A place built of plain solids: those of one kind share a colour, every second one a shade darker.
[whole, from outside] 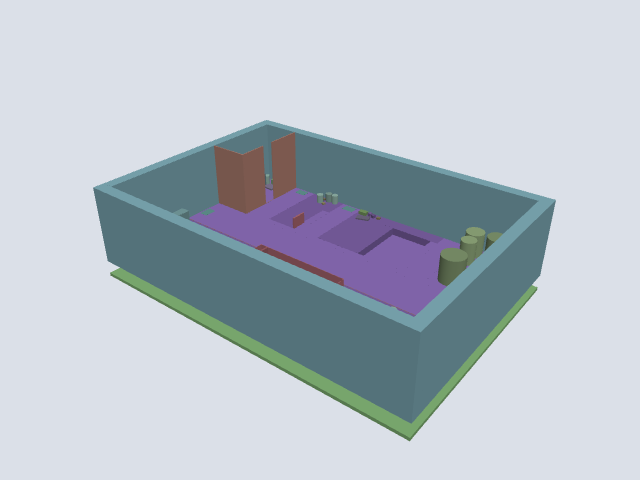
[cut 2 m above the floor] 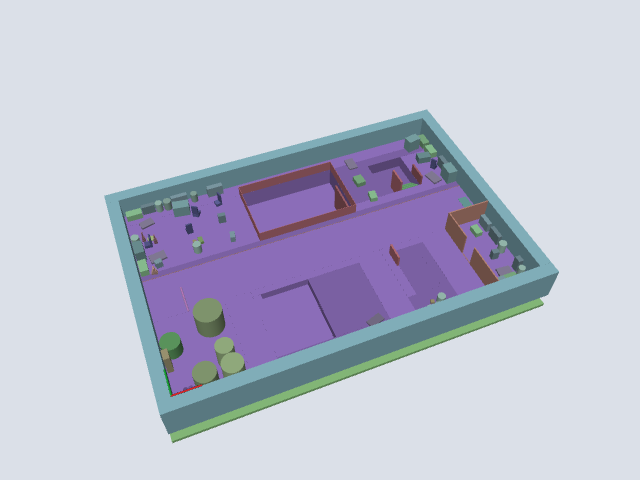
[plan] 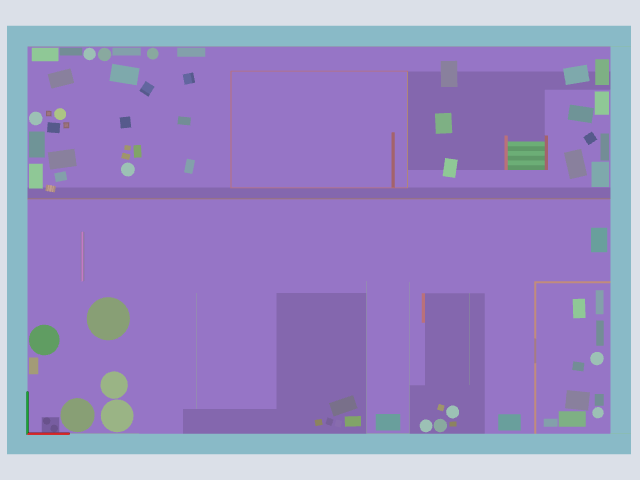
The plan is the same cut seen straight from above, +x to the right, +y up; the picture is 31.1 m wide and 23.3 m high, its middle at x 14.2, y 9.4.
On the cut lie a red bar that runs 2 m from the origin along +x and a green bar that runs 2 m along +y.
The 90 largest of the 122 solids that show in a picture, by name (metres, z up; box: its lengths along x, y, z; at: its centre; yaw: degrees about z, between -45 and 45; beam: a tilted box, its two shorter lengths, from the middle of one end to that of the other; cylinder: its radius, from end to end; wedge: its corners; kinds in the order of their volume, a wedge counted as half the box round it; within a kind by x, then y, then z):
{
 "floor_1": {"box": [5.45, 7.4, 1.0], "at": [2.73, 3.7, -0.5]},
 "floor_2": {"box": [9.9, 5.63, 2.1], "at": [4.95, 14.77, -1.05]},
 "floor_3": {"box": [2.1, 7.4, 1.0], "at": [6.5, 3.7, -0.5]},
 "floor_4": {"box": [0.65, 5.63, 2.1], "at": [7.88, 4.01, -1.05]},
 "floor_5": {"box": [3.89, 5.63, 1.42], "at": [10.14, 4.01, -1.39]},
 "floor_6": {"box": [8.9, 1.2, 2.1], "at": [12.0, 0.6, -1.05]},
 "floor_7": {"box": [8.9, 0.57, 2.1], "at": [12.0, 7.12, -1.05]},
 "floor_8": {"box": [28.3, 4.0, 1.0], "at": [14.15, 9.4, -0.5]},
 "floor_9": {"box": [28.3, 0.55, 2.1], "at": [14.15, 11.68, -1.05]},
 "floor_10": {"box": [28.3, 1.22, 2.1], "at": [14.15, 18.19, -1.05]},
 "floor_11": {"box": [8.53, 5.63, 0.42], "at": [14.16, 14.77, -1.89]},
 "floor_12": {"box": [4.36, 5.63, 2.1], "at": [14.27, 4.01, -1.05]},
 "floor_13": {"box": [2.1, 7.4, 1.0], "at": [17.5, 3.7, -0.5]},
 "floor_14": {"box": [0.75, 4.47, 2.1], "at": [18.93, 4.58, -1.05]},
 "floor_15": {"box": [3.37, 3.89, 2.1], "at": [20.11, 14.74, -1.05]},
 "floor_16": {"box": [3.65, 2.35, 2.1], "at": [20.38, 1.18, -1.05]},
 "floor_17": {"box": [2.15, 4.47, 2.1], "at": [20.38, 4.58, -1.05]},
 "floor_18": {"box": [3.65, 0.58, 2.1], "at": [20.38, 7.11, -1.05]},
 "floor_19": {"box": [0.75, 4.47, 2.1], "at": [21.82, 4.58, -1.05]},
 "floor_20": {"box": [9.87, 0.85, 2.1], "at": [23.36, 12.38, -1.05]},
 "floor_21": {"box": [9.87, 0.89, 2.1], "at": [23.36, 17.14, -1.05]},
 "floor_22": {"box": [2.4, 7.4, 1.0], "at": [23.4, 3.7, -0.5]},
 "floor_23": {"box": [3.31, 3.89, 0.97], "at": [23.45, 14.74, -1.61]},
 "floor_24": {"box": [3.7, 7.4, 1.0], "at": [26.45, 3.7, -0.5]},
 "floor_25": {"box": [3.19, 3.89, 2.1], "at": [26.7, 14.74, -1.05]},
 "wall_1": {"box": [1.0, 18.8, 7.0], "at": [-0.5, 9.4, 2.5]},
 "wall_2": {"box": [30.3, 1.0, 7.0], "at": [14.15, -0.5, 2.5]},
 "wall_3": {"box": [30.3, 1.0, 7.0], "at": [14.15, 19.3, 2.5]},
 "wall_4": {"box": [1.0, 18.8, 7.0], "at": [28.8, 9.4, 2.5]},
 "floor_base_1": {"box": [30.3, 20.8, 0.3], "at": [14.15, 9.4, -2.35]},
 "vat_1": {"cylinder": 0.83, "from": [2.43, 0.9, 0.0], "to": [2.43, 0.9, 2.31]},
 "vat_2": {"cylinder": 1.05, "from": [3.92, 5.58, 0.0], "to": [3.92, 5.58, 2.33]},
 "vat_3": {"cylinder": 0.67, "from": [4.21, 2.36, 0.0], "to": [4.21, 2.36, 2.1]},
 "vat_4": {"cylinder": 0.8, "from": [4.36, 0.86, 0.0], "to": [4.36, 0.86, 2.15]},
 "part_1": {"box": [0.1, 3.42, 6.05], "at": [24.65, 1.71, 2.98]},
 "part_2": {"box": [0.1, 2.68, 6.05], "at": [24.65, 5.96, 2.98]},
 "part_3": {"box": [3.7, 0.1, 6.05], "at": [26.45, 7.35, 2.98]},
 "pallet_load_1": {"box": [0.77, 1.27, 1.14], "at": [0.46, 14.03, 0.57]},
 "pallet_load_2": {"box": [1.35, 0.84, 1.04], "at": [4.71, 17.43, 0.52], "yaw": -9.4},
 "pallet_load_3": {"box": [1.17, 0.81, 1.21], "at": [26.64, 17.42, 0.61], "yaw": 9.8},
 "pallet_load_4": {"box": [1.18, 0.74, 0.64], "at": [26.86, 15.52, 0.32], "yaw": -8.7},
 "pallet_load_5": {"box": [0.85, 1.23, 1.3], "at": [27.8, 12.58, 0.65]},
 "crate_stack_1": {"box": [1.09, 0.37, 0.85], "at": [2.11, 18.55, 0.43]},
 "crate_stack_2": {"box": [1.37, 0.38, 0.98], "at": [4.81, 18.54, 0.49]},
 "crate_stack_3": {"box": [0.62, 0.39, 0.84], "at": [7.61, 15.18, 0.42], "yaw": -5.9},
 "crate_stack_4": {"box": [0.41, 0.68, 0.58], "at": [7.87, 12.98, 0.29], "yaw": -11.9},
 "crate_stack_5": {"box": [1.36, 0.43, 0.97], "at": [7.95, 18.52, 0.49]},
 "crate_stack_6": {"box": [0.66, 0.39, 1.24], "at": [25.4, 0.53, 0.62]},
 "crate_stack_7": {"box": [0.55, 0.42, 0.8], "at": [26.74, 3.26, 0.4], "yaw": -7.6},
 "crate_stack_8": {"box": [0.43, 0.57, 1.26], "at": [27.75, 1.64, 0.63]},
 "crate_stack_9": {"box": [0.39, 1.17, 0.92], "at": [27.77, 6.38, 0.46]},
 "crate_stack_10": {"box": [0.36, 1.22, 0.96], "at": [27.79, 4.88, 0.48]},
 "crate_stack_11": {"box": [0.42, 1.32, 0.96], "at": [28.02, 13.92, 0.48]},
 "sack_pile_1": {"box": [0.67, 1.2, 0.62], "at": [0.41, 12.5, 0.31]},
 "sack_pile_2": {"box": [1.3, 0.66, 0.59], "at": [0.86, 18.4, 0.3]},
 "sack_pile_3": {"box": [0.8, 0.99, 0.46], "at": [20.2, 15.06, 0.23], "yaw": 2.7},
 "sack_pile_4": {"box": [0.62, 0.89, 0.44], "at": [20.52, 12.9, 0.22], "yaw": -8.0},
 "sack_pile_5": {"box": [1.32, 0.76, 0.62], "at": [26.45, 0.71, 0.31]},
 "sack_pile_6": {"box": [0.6, 0.94, 0.46], "at": [26.78, 6.08, 0.23], "yaw": 1.7},
 "sack_pile_7": {"box": [0.69, 1.14, 0.62], "at": [27.89, 16.05, 0.31]},
 "sack_pile_8": {"box": [0.67, 1.26, 0.6], "at": [27.89, 17.55, 0.3]},
 "rail_1": {"box": [0.04, 5.63, 0.95], "at": [9.88, 14.77, 0.48]},
 "rail_2": {"box": [8.61, 0.04, 0.95], "at": [14.16, 11.93, 0.48]},
 "rail_3": {"box": [8.61, 0.04, 0.95], "at": [14.16, 17.6, 0.48]},
 "rail_4": {"box": [0.16, 2.69, 2.63], "at": [17.75, 13.29, -0.36]},
 "rail_5": {"box": [0.04, 5.63, 0.95], "at": [18.45, 14.77, 0.48]},
 "rail_6": {"box": [0.16, 1.44, 1.05], "at": [19.22, 6.1, 0.53]},
 "rail_7": {"box": [0.16, 1.68, 2.13], "at": [23.23, 13.64, -0.06]},
 "rail_8": {"box": [0.16, 1.68, 1.0], "at": [25.19, 13.64, 0.5]},
 "barrel_1": {"cylinder": 0.33, "from": [0.4, 15.3, 0.0], "to": [0.4, 15.3, 0.94]},
 "barrel_2": {"cylinder": 0.3, "from": [3.02, 18.43, 0.0], "to": [3.02, 18.43, 0.9]},
 "barrel_3": {"cylinder": 0.33, "from": [3.74, 18.41, 0.0], "to": [3.74, 18.41, 0.89]},
 "barrel_4": {"cylinder": 0.34, "from": [4.88, 12.82, 0.0], "to": [4.88, 12.82, 0.86]},
 "barrel_5": {"cylinder": 0.28, "from": [6.08, 18.45, 0.0], "to": [6.08, 18.45, 0.86]},
 "barrel_6": {"cylinder": 0.31, "from": [19.35, 0.38, 0.0], "to": [19.35, 0.38, 0.85]},
 "barrel_7": {"cylinder": 0.33, "from": [20.04, 0.4, 0.0], "to": [20.04, 0.4, 0.83]},
 "barrel_8": {"cylinder": 0.32, "from": [20.64, 1.05, 0.0], "to": [20.64, 1.05, 0.81]},
 "barrel_9": {"cylinder": 0.33, "from": [27.64, 3.65, 0.0], "to": [27.64, 3.65, 0.94]},
 "barrel_10": {"cylinder": 0.28, "from": [27.7, 1.02, 0.0], "to": [27.7, 1.02, 0.89]},
 "tank_low_1": {"cylinder": 0.74, "from": [0.81, 4.55, 0.0], "to": [0.81, 4.55, 1.28]},
 "tread_1": {"box": [1.8, 0.23, 0.97], "at": [24.21, 12.91, -0.65]},
 "tread_2": {"box": [1.8, 0.23, 0.81], "at": [24.21, 13.14, -0.73]},
 "tread_3": {"box": [1.8, 0.23, 0.65], "at": [24.21, 13.37, -0.81]},
 "tread_4": {"box": [1.8, 0.23, 0.49], "at": [24.21, 13.6, -0.89]},
 "pallet_1": {"box": [1.31, 0.85, 0.18], "at": [1.69, 13.32, 0.09], "yaw": 7.8},
 "pallet_2": {"box": [1.23, 0.68, 0.18], "at": [15.33, 1.35, 0.04], "yaw": 18.8},
 "pallet_3": {"box": [0.8, 1.27, 0.19], "at": [20.47, 17.46, 0.05], "yaw": 0.5},
 "pallet_4": {"box": [0.86, 1.32, 0.2], "at": [26.61, 13.09, 0.05], "yaw": 12.9},
 "pallet_5": {"box": [1.13, 0.89, 0.16], "at": [26.7, 1.62, 0.08], "yaw": -5.7},
 "control_cabinet_1": {"box": [0.45, 0.82, 1.85], "at": [0.29, 3.29, 0.93]}
}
